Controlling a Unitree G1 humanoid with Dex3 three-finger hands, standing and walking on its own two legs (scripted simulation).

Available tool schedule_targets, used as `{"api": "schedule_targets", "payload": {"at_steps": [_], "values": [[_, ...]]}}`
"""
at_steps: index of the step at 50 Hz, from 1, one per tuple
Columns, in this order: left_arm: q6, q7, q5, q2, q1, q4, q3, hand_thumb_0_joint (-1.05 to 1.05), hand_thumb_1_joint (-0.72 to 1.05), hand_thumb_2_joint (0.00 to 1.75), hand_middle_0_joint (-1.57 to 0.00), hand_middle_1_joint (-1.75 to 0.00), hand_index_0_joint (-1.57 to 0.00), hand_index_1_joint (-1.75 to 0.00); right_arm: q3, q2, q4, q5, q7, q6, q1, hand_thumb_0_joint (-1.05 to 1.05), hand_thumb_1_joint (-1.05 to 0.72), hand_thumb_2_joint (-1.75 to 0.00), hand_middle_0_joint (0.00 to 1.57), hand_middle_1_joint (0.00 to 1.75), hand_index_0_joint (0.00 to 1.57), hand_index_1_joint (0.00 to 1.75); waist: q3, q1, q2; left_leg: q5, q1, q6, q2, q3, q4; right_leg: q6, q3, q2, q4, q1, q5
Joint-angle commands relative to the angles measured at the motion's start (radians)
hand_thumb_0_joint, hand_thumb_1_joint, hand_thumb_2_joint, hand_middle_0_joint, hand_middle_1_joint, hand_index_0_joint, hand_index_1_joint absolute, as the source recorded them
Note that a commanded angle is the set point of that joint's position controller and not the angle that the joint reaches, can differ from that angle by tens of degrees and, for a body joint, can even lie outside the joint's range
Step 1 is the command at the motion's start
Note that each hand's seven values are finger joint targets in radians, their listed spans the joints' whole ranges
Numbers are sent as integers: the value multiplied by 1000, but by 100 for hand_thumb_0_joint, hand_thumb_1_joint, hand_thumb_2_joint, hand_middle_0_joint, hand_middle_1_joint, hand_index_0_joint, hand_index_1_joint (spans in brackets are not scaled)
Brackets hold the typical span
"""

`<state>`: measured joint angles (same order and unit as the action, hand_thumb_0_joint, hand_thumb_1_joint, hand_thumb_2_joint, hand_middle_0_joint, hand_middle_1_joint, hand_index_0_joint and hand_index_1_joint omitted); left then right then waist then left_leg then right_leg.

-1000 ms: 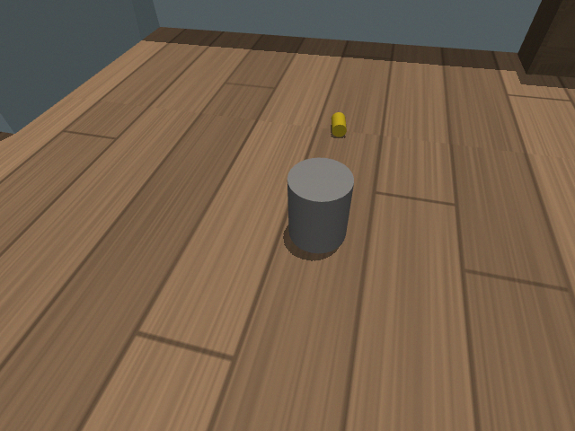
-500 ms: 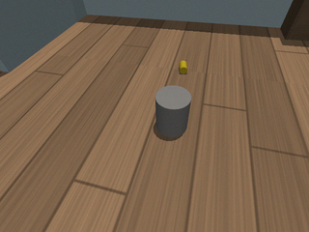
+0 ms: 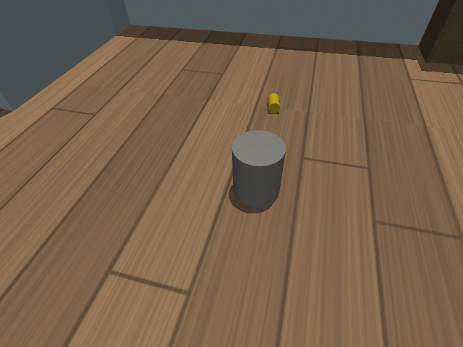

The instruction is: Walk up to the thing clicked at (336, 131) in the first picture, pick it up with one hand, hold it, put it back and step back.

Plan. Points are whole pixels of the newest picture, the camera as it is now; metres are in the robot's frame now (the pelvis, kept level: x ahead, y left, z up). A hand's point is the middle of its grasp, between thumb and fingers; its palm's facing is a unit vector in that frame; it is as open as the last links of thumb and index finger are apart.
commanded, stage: stand
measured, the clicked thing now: (273, 103) +1.91 -0.27 -0.74
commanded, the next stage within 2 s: walk up in 0.12 s
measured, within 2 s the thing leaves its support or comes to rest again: neither
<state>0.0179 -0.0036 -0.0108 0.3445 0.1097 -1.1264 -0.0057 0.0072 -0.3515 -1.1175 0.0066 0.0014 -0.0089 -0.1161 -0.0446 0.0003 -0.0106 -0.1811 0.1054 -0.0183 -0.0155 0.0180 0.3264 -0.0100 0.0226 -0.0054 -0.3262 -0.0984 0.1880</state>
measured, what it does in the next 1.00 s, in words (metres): steps on the spot, turning left: left foot, then right foot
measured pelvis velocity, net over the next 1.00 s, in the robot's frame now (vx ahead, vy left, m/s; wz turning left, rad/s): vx -0.03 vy -0.03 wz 0.47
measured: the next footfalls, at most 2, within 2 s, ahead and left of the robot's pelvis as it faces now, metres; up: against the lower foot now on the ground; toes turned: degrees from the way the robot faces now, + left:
left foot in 0.50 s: +0.00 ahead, +0.18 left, +0.00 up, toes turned +15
right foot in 0.88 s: +0.10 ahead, -0.13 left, +0.00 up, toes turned +34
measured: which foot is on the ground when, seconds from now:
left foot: down 0.00-0.26, up 0.28-0.48, down 0.50-0.90, up 0.92-1.00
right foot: down 0.00-0.50, up 0.52-0.86, down 0.88-1.00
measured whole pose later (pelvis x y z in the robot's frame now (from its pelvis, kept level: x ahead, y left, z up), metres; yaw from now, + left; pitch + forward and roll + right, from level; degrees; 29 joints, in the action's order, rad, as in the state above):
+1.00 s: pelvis -0.03 -0.03 -0.03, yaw +27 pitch -3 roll +1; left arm -0.03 -0.03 -0.03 0.38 0.21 -0.84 0.07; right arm -0.04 -0.43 -0.78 0.01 0.05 0.01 -0.24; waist -0.13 -0.03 -0.01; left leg -0.53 0.51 0.01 0.07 0.12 1.12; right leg -0.01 0.02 0.05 -0.74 -0.29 0.40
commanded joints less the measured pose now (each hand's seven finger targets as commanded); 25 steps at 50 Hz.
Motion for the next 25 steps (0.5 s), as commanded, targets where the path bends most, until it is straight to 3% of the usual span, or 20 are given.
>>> {"api": "schedule_targets", "payload": {"at_steps": [1,5,6,8,10,11,12,13,14,15,16,18,19,21,22,23,24,25], "values": [[19,15,1,210,-36,62,43,0,90,90,-20,-30,-20,-30,-37,-203,55,1,9,-20,39,0,-90,-90,20,30,20,30,55,-3,10,119,0,39,-108,81,-42,-15,-103,137,65,1,-139],[17,14,0,217,-38,64,47,0,90,90,-20,-30,-20,-30,-37,-201,56,4,9,-19,37,0,-90,-90,20,30,20,30,48,-1,14,93,7,39,-107,81,-50,-19,-106,137,68,-4,-110],[-1,6,5,289,-82,115,99,0,90,90,-20,-30,-20,-30,-81,-281,117,-2,3,-8,-4,0,-90,-90,20,30,20,30,-33,-11,35,299,199,59,-80,143,31,-9,-6,80,-65,41,-62],[-14,10,2,270,-44,137,105,0,90,90,-20,-30,-20,-30,-90,-273,137,-5,7,-6,-37,0,-90,-90,20,30,20,30,10,-10,20,287,237,77,-89,150,49,-36,-19,86,-90,79,-7],[-18,7,1,256,11,156,108,0,90,90,-20,-30,-20,-30,-107,-276,184,0,6,-4,9,0,-90,-90,20,30,20,30,61,-32,-21,271,223,92,-81,165,106,-55,-25,109,-111,51,27],[-23,4,-1,260,9,164,115,0,90,90,-20,-30,-20,-30,-110,-262,197,5,8,0,9,0,-90,-90,20,30,20,30,74,-40,0,216,281,76,-48,139,151,-81,-48,142,-86,92,60],[-28,3,-7,285,14,178,128,0,90,90,-20,-30,-20,-30,-111,-246,214,5,10,2,6,0,-90,-90,20,30,20,30,112,-52,75,130,312,61,2,65,284,-138,-107,235,-33,124,55],[-28,2,-14,310,-14,202,136,0,90,90,-20,-30,-20,-30,-116,-228,229,11,12,10,-3,0,-90,-90,20,30,20,30,114,-58,198,-171,339,42,45,-14,484,-224,-191,395,42,77,-20],[-25,-3,-30,329,-52,260,148,0,90,90,-20,-30,-20,-30,-124,-255,272,24,12,22,-9,0,-90,-90,20,30,20,30,88,-60,214,-329,382,17,-9,-11,640,-290,-270,524,72,25,-97],[-24,-4,-36,330,-86,294,152,0,90,90,-20,-30,-20,-30,-127,-272,295,25,9,28,-30,0,-90,-90,20,30,20,30,64,-38,183,-335,389,8,-56,47,655,-298,-286,553,52,3,-188],[-25,-8,-30,301,-100,314,145,0,90,90,-20,-30,-20,-30,-131,-278,297,21,4,27,-51,0,-90,-90,20,30,20,30,47,-27,142,-320,347,3,-54,45,656,-281,-204,499,14,-41,-262],[-26,-8,-40,284,-140,335,136,0,90,90,-20,-30,-20,-30,-134,-257,300,16,-7,23,-110,0,-90,-90,20,30,20,30,42,5,178,-305,315,15,-65,57,587,-207,-69,398,-71,-59,-316],[-27,-11,-44,288,-142,337,138,0,90,90,-20,-30,-20,-30,-133,-244,294,12,-12,19,-137,0,-90,-90,20,30,20,30,55,8,192,-270,293,21,-61,34,516,-177,-18,358,-107,-47,-280],[-37,-20,-36,288,-79,342,138,0,90,90,-20,-30,-20,-30,-132,-229,287,13,-14,6,-169,0,-90,-90,20,30,20,30,80,-13,167,-153,243,20,-6,-55,357,-145,55,296,-217,-12,-242],[-46,-25,-31,289,-65,345,141,0,90,90,-20,-30,-20,-30,-134,-219,275,12,-8,-1,-216,0,-90,-90,20,30,20,30,97,-1,166,-82,191,20,19,-104,273,-137,91,278,-276,-19,-189],[-58,-30,-24,289,-73,353,143,0,90,90,-20,-30,-20,-30,-140,-218,254,12,1,-11,-287,0,-90,-90,20,30,20,30,110,30,149,12,110,19,50,-144,163,-126,117,256,-371,-56,-112],[-71,-34,-17,240,-52,365,132,0,90,90,-20,-30,-20,-30,-154,-257,250,22,12,-22,-328,0,-90,-90,20,30,20,30,104,48,38,57,17,40,35,-62,93,-88,133,205,-537,-169,33],[-85,-40,-17,176,-30,393,117,0,90,90,-20,-30,-20,-30,-183,-377,276,39,25,-31,-319,0,-90,-90,20,30,20,30,48,36,-227,183,-29,120,-171,318,11,-24,132,66,-717,-421,446]]}}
